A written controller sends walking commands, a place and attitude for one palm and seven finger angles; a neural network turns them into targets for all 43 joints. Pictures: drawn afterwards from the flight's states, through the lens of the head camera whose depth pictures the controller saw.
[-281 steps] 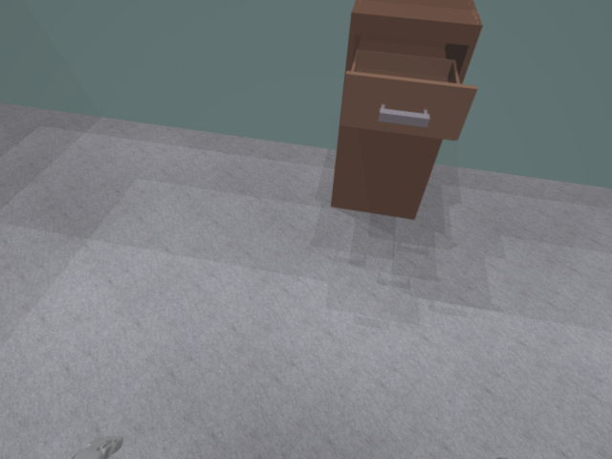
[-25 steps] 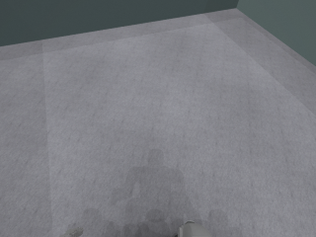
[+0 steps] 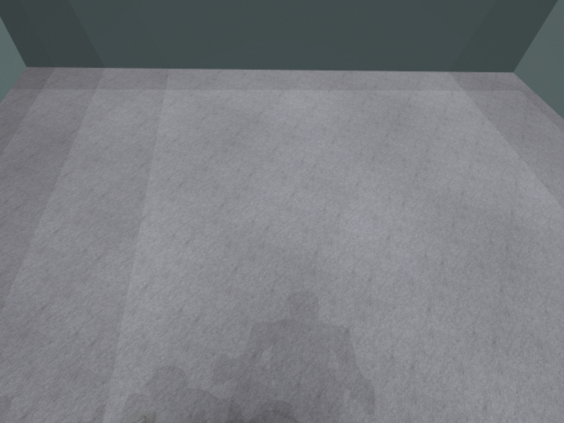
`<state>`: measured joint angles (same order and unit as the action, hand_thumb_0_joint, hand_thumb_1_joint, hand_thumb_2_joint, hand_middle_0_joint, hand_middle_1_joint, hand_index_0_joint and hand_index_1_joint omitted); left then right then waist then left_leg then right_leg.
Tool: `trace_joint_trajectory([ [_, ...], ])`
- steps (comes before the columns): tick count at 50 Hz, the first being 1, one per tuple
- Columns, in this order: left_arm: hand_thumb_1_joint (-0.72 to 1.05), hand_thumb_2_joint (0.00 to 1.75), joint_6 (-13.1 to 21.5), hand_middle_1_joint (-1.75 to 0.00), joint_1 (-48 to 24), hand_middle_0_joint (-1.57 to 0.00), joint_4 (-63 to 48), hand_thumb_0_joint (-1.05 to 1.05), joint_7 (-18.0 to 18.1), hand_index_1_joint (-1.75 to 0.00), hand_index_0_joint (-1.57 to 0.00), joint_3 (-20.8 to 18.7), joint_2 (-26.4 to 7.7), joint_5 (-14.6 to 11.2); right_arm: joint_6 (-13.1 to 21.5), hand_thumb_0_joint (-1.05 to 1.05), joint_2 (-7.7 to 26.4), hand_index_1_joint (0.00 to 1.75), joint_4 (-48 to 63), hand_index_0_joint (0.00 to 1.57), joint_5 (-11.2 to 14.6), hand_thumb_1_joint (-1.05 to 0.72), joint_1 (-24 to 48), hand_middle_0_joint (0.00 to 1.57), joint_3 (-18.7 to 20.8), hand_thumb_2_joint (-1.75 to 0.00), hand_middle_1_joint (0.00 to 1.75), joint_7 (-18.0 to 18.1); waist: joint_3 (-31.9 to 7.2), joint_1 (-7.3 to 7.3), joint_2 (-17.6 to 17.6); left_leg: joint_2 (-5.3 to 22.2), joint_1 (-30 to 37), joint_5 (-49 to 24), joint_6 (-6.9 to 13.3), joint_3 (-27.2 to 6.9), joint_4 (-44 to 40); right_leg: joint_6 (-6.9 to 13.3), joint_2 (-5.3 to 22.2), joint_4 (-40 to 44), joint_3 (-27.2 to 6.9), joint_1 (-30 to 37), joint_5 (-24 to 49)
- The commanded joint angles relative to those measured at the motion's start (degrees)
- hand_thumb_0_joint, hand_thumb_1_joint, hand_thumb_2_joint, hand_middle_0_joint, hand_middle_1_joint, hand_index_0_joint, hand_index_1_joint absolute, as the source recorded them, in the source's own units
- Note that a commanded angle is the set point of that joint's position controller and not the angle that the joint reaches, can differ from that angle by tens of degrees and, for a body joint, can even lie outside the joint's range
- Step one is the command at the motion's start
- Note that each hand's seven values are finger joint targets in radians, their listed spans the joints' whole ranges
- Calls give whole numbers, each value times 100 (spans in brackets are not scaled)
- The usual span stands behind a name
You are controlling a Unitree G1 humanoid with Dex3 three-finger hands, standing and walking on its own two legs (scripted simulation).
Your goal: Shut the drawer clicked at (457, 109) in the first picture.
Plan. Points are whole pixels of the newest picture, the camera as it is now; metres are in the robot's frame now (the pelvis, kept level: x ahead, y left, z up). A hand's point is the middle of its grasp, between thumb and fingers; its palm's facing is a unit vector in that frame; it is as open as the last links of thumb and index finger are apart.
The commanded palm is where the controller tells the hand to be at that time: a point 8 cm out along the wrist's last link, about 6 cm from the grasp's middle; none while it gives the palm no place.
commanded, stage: turn to face it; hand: left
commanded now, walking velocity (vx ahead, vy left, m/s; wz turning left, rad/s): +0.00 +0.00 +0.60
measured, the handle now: out of the picture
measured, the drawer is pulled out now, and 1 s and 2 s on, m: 0.29 0.29 0.29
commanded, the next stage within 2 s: none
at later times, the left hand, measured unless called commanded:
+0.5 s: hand out of the picture +0.01 +0.19 -0.14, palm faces +0.30 -0.91 -0.28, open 7.3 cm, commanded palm none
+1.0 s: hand out of the picture -0.15 +0.19 -0.17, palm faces +0.59 -0.77 -0.25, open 7.3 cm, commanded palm none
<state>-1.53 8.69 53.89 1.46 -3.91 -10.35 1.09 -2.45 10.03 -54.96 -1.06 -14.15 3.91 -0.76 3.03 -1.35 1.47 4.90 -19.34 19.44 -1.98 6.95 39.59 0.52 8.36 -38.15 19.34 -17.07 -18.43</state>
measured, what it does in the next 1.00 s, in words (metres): steps on the spot, turning left: right foot, then left foot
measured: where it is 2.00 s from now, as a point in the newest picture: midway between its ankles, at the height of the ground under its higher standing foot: outside the picture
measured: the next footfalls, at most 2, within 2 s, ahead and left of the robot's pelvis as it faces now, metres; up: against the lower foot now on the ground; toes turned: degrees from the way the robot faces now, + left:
right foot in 0.48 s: +0.03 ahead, -0.15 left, +0.00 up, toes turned +13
left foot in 0.92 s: -0.09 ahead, +0.09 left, +0.00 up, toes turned +38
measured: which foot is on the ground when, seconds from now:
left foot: down 0.00-0.48, up 0.50-0.90, down 0.92-1.00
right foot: down 0.00-0.00, up 0.02-0.46, down 0.48-0.92, up 0.94-1.00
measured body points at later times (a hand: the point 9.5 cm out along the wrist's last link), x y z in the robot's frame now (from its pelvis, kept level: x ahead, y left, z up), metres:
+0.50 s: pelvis -0.03 -0.04 +0.01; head +0.00 -0.05 +0.46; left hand +0.00 +0.24 -0.12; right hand +0.10 -0.27 -0.14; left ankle +0.02 +0.10 -0.71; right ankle -0.01 -0.16 -0.72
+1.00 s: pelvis -0.05 -0.01 +0.01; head -0.03 +0.04 +0.45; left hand -0.18 +0.23 -0.15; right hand +0.19 -0.17 -0.11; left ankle -0.12 +0.07 -0.72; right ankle -0.02 -0.16 -0.67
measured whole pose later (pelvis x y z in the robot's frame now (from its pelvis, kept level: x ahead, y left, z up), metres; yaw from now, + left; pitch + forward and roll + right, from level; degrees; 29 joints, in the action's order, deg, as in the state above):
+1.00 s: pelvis -0.05 -0.01 +0.01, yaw +34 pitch +1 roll +0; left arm -4.0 14.0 53.7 0.8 -4.4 -15.6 0.8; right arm -1.3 12.6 -51.3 -0.7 -7.1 3.3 -1.4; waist 5.4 1.1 4.2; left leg 0.2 -17.1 19.6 1.7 3.9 35.5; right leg -4.6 9.0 -57.1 7.3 -22.7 -30.9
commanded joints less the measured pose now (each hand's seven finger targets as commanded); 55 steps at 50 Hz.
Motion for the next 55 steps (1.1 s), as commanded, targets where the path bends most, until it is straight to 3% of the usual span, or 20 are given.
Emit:
trace_joint_trajectory([
  [1,90,90,-29,-30,-387,-20,-797,0,8,-30,-20,-131,-472,15,150,0,1502,30,203,20,-91,-90,-1110,20,348,-90,30,95,-440,-451,-1921,2258,901,-2407,1355,-3205,-2383,-398,-205,-2654,-1403,-1832,-1849],
  [2,90,90,-34,-30,-368,-20,-765,0,-35,-30,-20,-168,-446,22,173,0,1428,30,267,20,-93,-90,-820,20,331,-90,30,140,-448,-251,-1390,1976,735,-1865,1359,-2892,-2419,-348,-92,-3004,-1741,-1908,-1274],
  [5,90,90,-16,-30,-39,-20,-486,0,-97,-30,-20,-239,-591,39,249,0,1098,30,545,20,-42,-90,30,20,198,-90,30,190,-575,38,-1166,1131,825,-1712,858,-1990,-2214,-453,-169,-3262,-1929,-1932,-210],
  [7,90,90,-18,-30,217,-20,-373,0,-97,-30,-20,-228,-632,15,277,0,1152,30,564,20,-10,-90,65,20,203,-90,30,196,-792,67,-760,950,1101,-1931,896,-1815,-2168,-528,-245,-3064,-1920,-1806,-39],
  [16,90,90,-61,-30,54,-20,-548,0,-21,-30,-20,-177,-666,-41,127,0,1381,30,545,20,-39,-90,-25,20,300,-90,30,114,-434,-100,-1097,874,793,-959,1166,-2550,-2324,-560,-475,-1320,-1890,-1102,-648],
  [20,90,90,-15,-30,458,-20,-529,0,3,-30,-20,-158,-650,-83,58,0,1449,30,669,20,-53,-90,270,20,357,-90,30,74,-523,49,-1299,665,214,-883,1076,-2844,-2178,-433,-724,-153,-1812,-84,-576],
  [22,90,90,34,-30,1010,-20,-406,0,18,-30,-20,-207,-730,-86,21,0,1377,30,785,20,-26,-90,519,20,375,-90,30,50,-630,320,-1067,324,-421,-467,770,-2662,-1917,-339,-752,1109,-1672,986,147],
  [23,90,90,79,-30,1255,-20,-386,0,55,-30,-20,-272,-1031,-27,-8,0,1105,30,847,20,17,-90,535,20,360,-90,30,24,-621,447,-263,-159,-1230,156,431,-2250,-1080,-120,-100,2072,-2273,1692,-148],
  [24,90,90,133,-30,1170,-20,-533,0,100,-30,-20,-373,-1710,92,-11,0,652,30,1006,20,52,-90,456,20,281,-90,30,14,-467,479,1755,-1013,-2259,1014,-104,-1004,753,492,1675,2936,-4331,1781,-1086],
  [25,90,90,89,-30,713,-20,-702,0,121,-30,-20,-285,-1669,11,7,0,1027,30,1024,20,-43,-90,691,20,344,-90,30,10,-206,397,1383,-670,-1908,1215,-19,-1160,1838,691,2074,2937,-4201,545,-895],
  [26,90,90,121,-30,157,-20,-856,0,110,-30,-20,-223,-1402,14,-42,0,1040,30,944,20,-60,-90,499,20,360,-90,30,-49,-40,75,948,-543,-1672,722,15,-1262,2434,642,1681,2914,-3525,-40,-902],
  [29,90,90,191,-30,-225,-20,-896,0,70,-30,-20,-91,-963,-12,-121,0,962,30,613,20,-54,-90,211,20,348,-90,30,-117,276,-178,796,-345,-1576,-43,-154,-898,3184,360,927,2453,-2304,-84,453],
  [38,90,90,186,-30,849,-20,-525,0,46,-30,-20,-169,-1296,64,-73,0,751,30,809,20,8,-90,1096,20,165,-90,30,-127,-152,433,884,-212,-1183,512,-308,-322,1253,656,1280,1802,-1697,1283,2273],
  [43,90,90,129,-30,815,-20,-442,0,14,-30,-20,-250,-1457,51,55,0,762,30,761,20,45,-90,741,20,112,-90,30,-88,-638,334,1073,-418,-65,67,-130,60,-560,392,1263,891,-1216,1469,3312],
  [44,90,90,111,-30,764,-20,-442,0,-1,-30,-20,-249,-1421,8,84,0,904,30,721,20,35,-90,520,20,143,-90,30,-90,-754,203,855,-395,522,-555,-69,-28,-1262,167,1160,412,-1009,1193,3072],
  [45,90,90,89,-30,739,-20,-531,0,-19,-30,-20,-239,-1278,-41,149,0,1307,30,638,20,12,-90,62,20,250,-90,30,-71,-1132,-72,-30,105,1702,-1859,165,-689,-1729,-151,915,-642,-810,305,2215],
  [46,90,90,86,-30,478,-20,-830,0,-72,-30,-20,-139,-846,-78,193,0,2001,30,597,20,0,-90,-391,20,428,-90,30,-15,-1202,-362,-1939,1731,2663,-4617,960,-2842,-1694,-644,26,-1936,-782,-1636,-1494],
  [47,90,90,18,-30,66,-20,-954,0,-28,-30,-20,-89,-860,-17,142,0,2123,30,390,20,50,-90,-759,20,439,-90,30,27,-1264,-491,-1612,2041,2502,-5549,1431,-2786,-1561,-584,-51,-2612,-1482,-1821,-2049],
  [51,90,90,-10,-30,17,-20,-694,0,-65,-30,-20,-157,-924,-26,187,0,1446,30,621,20,-1,-90,253,20,227,-90,30,155,-548,-63,-1322,978,1476,-4376,1054,-1818,-1659,-605,-47,-3059,-1893,-1709,-727],
  [55,90,90,-28,-30,122,-20,-668,0,-79,-30,-20,-144,-886,-33,214,0,1448,30,681,20,-2,-90,272,20,213,-90,30,153,-615,21,-934,753,1438,-3963,1038,-1865,-1773,-663,-239,-2545,-1890,-1435,-448],
])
